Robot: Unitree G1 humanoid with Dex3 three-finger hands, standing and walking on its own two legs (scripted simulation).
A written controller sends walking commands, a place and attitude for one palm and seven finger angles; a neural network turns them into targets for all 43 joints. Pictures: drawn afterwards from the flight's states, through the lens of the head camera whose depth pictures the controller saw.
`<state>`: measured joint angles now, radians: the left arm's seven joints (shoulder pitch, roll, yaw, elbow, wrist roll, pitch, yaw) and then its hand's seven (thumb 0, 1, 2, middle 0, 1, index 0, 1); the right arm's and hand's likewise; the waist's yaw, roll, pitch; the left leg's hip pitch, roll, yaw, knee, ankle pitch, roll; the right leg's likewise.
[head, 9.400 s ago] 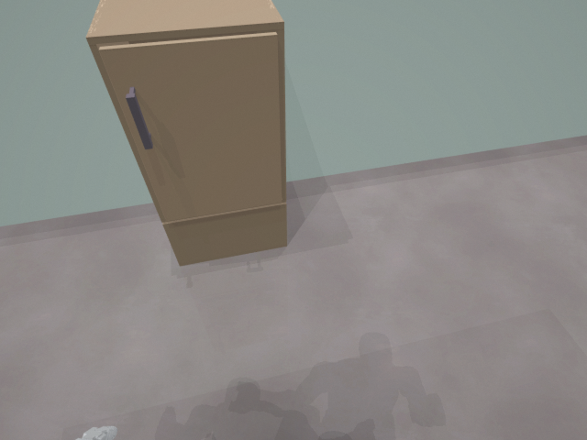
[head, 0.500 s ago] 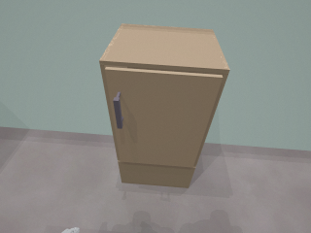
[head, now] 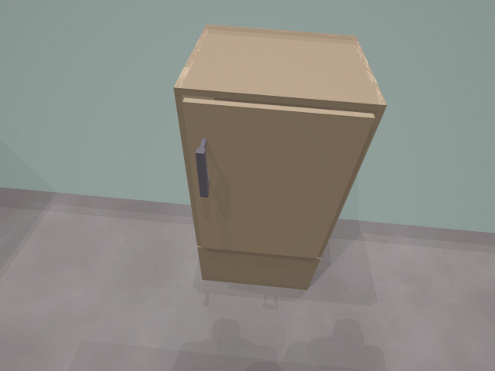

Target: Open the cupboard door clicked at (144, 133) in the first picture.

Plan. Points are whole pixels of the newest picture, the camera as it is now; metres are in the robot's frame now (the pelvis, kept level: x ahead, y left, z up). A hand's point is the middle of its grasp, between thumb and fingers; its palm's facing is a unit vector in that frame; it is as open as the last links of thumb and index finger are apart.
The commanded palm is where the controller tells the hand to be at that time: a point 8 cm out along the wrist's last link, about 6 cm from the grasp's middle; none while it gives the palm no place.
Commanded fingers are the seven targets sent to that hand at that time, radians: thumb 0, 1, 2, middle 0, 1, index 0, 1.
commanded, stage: come to a stop and stand still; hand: left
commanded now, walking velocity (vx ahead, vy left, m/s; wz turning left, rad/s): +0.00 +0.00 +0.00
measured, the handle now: (204, 168) +0.58 +0.15 -0.05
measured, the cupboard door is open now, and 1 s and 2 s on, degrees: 0 0 0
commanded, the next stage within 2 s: look again from close up in 0.42 s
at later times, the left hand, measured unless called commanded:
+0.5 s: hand out of the picture +0.01 +0.17 -0.18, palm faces +0.01 -0.99 -0.16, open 7.4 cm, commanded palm none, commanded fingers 0.00 0.90 0.90 -0.20 -0.30 -0.20 -0.30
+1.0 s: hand out of the picture -0.01 +0.17 -0.18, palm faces +0.02 -0.99 -0.16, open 7.4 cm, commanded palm none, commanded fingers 0.00 0.90 0.90 -0.20 -0.30 -0.20 -0.30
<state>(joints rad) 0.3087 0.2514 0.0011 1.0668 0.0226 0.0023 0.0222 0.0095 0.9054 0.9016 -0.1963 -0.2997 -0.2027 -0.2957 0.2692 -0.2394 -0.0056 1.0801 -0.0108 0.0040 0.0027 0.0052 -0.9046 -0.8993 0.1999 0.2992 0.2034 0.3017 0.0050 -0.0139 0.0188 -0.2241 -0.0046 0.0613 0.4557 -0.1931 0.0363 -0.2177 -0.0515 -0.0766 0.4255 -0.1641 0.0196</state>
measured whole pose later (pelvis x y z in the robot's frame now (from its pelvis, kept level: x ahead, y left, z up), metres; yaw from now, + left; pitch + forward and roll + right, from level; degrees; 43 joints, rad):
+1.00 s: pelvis +0.02 +0.01 +0.00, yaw -1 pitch -3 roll +0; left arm 0.36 0.12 0.00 1.10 0.03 -0.01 0.05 0.01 0.91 0.90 -0.19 -0.30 -0.20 -0.30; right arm 0.32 -0.12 -0.01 1.13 0.00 0.00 -0.02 0.00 -0.91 -0.90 0.20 0.30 0.20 0.30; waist 0.00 -0.01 0.02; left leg -0.18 -0.02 0.09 0.43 -0.21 0.05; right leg -0.19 -0.07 -0.05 0.41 -0.18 0.04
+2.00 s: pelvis +0.02 -0.03 -0.11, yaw +2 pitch +17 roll -2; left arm 0.31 0.31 0.33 0.08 -0.37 -0.34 -0.47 0.01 0.10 0.56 -0.25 -0.82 -0.26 -0.81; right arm 0.24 -0.21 0.00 0.56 0.04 -0.21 -0.04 0.01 -0.90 -0.90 0.20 0.30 0.21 0.30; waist 0.00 0.04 -0.14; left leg -0.99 0.03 -0.04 1.24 -0.55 -0.01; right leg -0.96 0.01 -0.08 1.20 -0.54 -0.03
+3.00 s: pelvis +0.01 +0.00 -0.09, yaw +2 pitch +17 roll -3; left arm 0.02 0.44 0.45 0.38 -0.39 -0.34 -0.59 -0.01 -0.50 0.30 -0.30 -1.20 -0.30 -1.20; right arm 0.29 -0.29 0.02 0.51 0.04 -0.20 -0.04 0.01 -0.90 -0.90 0.20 0.30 0.21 0.30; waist -0.03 0.01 -0.13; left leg -0.96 0.02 -0.01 1.18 -0.52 0.03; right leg -0.91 0.00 -0.06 1.11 -0.49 0.00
